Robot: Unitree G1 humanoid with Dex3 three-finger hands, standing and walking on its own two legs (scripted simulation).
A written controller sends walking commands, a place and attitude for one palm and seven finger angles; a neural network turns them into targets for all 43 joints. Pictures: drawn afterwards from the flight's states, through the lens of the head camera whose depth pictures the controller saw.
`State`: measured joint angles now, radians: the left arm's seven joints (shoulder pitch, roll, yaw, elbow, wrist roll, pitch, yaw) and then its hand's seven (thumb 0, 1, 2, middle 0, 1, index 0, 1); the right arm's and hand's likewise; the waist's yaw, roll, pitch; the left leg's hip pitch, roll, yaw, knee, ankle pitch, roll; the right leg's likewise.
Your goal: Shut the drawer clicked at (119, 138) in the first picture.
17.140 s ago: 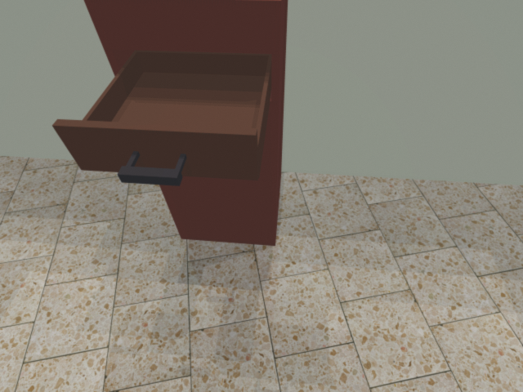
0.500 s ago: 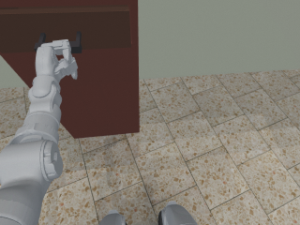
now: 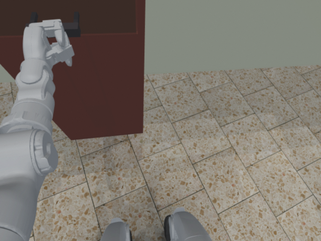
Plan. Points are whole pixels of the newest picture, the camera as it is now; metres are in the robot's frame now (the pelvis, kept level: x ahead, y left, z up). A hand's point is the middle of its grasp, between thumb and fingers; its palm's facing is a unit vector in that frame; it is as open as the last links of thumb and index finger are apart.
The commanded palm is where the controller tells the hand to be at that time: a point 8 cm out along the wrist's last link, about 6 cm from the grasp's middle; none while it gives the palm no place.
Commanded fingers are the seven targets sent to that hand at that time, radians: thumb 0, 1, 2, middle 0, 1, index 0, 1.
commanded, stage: pull the fist back off the drawer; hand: left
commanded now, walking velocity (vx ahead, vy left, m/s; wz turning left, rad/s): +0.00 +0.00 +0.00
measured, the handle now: (54, 23) +0.63 +0.18 +0.11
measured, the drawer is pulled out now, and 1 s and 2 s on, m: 0.00 0.00 0.00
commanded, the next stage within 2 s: draw the hand back to the body in 0.80 s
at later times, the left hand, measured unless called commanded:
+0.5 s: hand (69, 47) +0.55 +0.14 +0.11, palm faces +0.01 -1.00 -0.05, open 3.1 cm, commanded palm +0.53 +0.18 +0.11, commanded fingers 0.00 0.90 0.90 -1.40 -1.60 -1.40 -1.60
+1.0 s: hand (65, 53) +0.52 +0.15 +0.12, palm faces +0.02 -1.00 -0.03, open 3.3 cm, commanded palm +0.47 +0.20 +0.12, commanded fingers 0.00 0.90 0.90 -1.40 -1.60 -1.40 -1.60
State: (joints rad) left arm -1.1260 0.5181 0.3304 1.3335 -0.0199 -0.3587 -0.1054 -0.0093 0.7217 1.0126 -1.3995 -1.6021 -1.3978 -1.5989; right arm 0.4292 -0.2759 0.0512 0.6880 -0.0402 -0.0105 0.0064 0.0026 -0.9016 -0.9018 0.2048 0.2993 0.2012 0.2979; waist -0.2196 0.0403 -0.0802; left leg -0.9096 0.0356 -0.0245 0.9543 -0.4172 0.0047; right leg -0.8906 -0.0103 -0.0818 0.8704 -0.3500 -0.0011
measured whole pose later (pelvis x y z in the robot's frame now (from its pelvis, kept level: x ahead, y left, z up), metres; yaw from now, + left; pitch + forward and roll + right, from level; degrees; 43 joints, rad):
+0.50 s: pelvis -0.01 +0.01 +0.00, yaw -1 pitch +21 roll -3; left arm -1.13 0.52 0.34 1.32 -0.01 -0.35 -0.10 0.01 0.75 1.00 -1.40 -1.60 -1.40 -1.60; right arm 0.45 -0.28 0.06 0.67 -0.05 -0.02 0.02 0.00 -0.90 -0.90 0.20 0.30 0.20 0.30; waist -0.23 0.04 -0.08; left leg -0.92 0.04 -0.01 0.96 -0.41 0.01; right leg -0.91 -0.01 -0.07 0.87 -0.34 0.01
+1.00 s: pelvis +0.04 +0.00 +0.02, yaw -3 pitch +17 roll -1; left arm -0.75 0.36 0.35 0.98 -0.10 -0.35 -0.13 0.02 0.90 0.90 -1.40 -1.60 -1.40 -1.60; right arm 0.40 -0.26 0.01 0.62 0.00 0.06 0.03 0.00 -0.90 -0.90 0.20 0.30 0.20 0.30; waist -0.12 0.04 -0.11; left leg -0.69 0.05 0.04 0.84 -0.45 0.00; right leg -0.71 0.01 -0.02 0.79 -0.38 0.00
